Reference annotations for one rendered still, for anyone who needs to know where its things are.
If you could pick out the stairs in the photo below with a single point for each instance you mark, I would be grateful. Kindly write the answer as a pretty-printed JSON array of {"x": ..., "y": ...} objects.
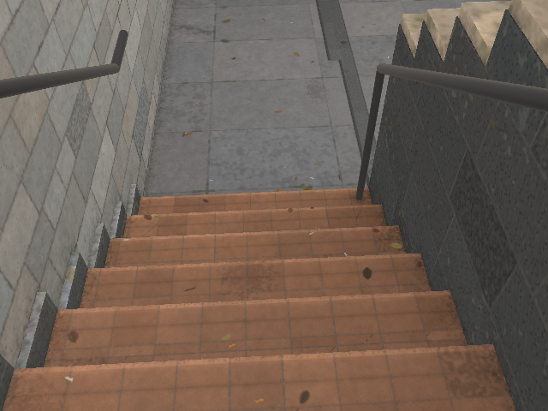
[{"x": 272, "y": 301}]

